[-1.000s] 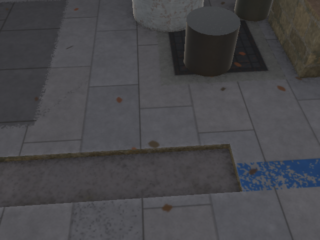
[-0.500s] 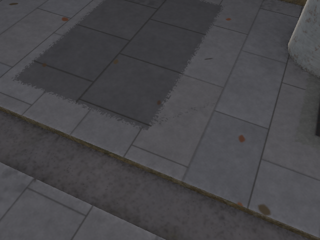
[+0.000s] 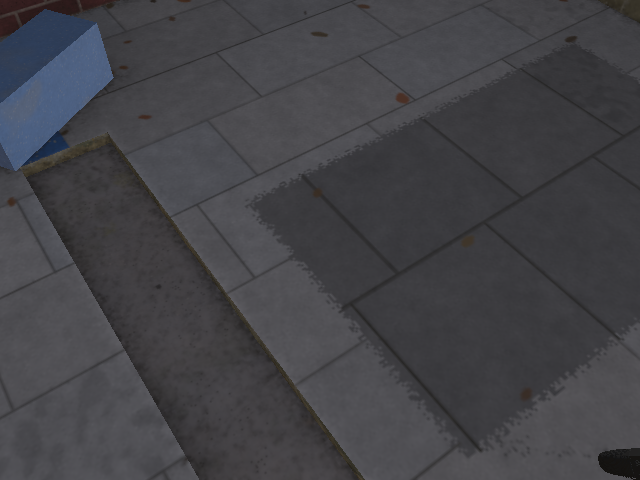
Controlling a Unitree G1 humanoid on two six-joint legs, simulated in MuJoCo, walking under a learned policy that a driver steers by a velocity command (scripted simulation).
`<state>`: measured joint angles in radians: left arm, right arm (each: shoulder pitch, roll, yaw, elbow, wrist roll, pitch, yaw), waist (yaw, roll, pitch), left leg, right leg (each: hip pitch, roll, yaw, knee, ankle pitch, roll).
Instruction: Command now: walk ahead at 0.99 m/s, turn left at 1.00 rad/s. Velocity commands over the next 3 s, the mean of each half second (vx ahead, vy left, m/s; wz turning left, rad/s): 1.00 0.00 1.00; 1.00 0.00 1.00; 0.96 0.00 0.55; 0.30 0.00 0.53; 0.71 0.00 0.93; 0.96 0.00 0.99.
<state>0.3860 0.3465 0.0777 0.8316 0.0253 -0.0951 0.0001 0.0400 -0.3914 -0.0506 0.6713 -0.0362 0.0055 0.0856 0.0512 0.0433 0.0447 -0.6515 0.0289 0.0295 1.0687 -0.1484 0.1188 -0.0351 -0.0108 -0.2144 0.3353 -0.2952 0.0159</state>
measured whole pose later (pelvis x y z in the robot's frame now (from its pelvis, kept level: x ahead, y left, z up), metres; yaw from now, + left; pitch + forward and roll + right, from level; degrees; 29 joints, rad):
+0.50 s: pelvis +0.51 +0.03 -0.06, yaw +29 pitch +0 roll +0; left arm 0.06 0.26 -0.02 0.56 0.05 -0.07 -0.01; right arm 0.48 -0.31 -0.07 0.88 -0.01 -0.06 0.02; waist -0.07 0.04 0.03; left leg -0.08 -0.16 -0.24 0.73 -0.43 0.15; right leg -0.62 -0.08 0.07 0.81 -0.23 0.05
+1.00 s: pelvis +0.88 +0.29 -0.07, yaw +58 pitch +1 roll -1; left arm 0.36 0.27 0.04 0.80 0.04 -0.04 0.00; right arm 0.16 -0.34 -0.06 0.72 -0.03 -0.01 0.02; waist 0.03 0.01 0.08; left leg -0.43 -0.16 0.03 0.68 -0.28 0.18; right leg -0.15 -0.09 -0.06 1.43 -0.45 0.04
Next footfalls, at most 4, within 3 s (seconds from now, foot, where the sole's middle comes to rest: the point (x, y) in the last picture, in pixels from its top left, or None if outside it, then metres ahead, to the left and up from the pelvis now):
0.20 left None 0.35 0.06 -0.81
0.48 right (372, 355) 0.76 -0.05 -0.77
0.94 left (200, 297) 0.92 0.38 -0.81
1.28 right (129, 185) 1.27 0.65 -0.79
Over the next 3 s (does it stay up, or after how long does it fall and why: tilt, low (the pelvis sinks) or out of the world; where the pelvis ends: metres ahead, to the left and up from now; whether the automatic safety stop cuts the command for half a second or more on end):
stays up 1.33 1.53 -0.02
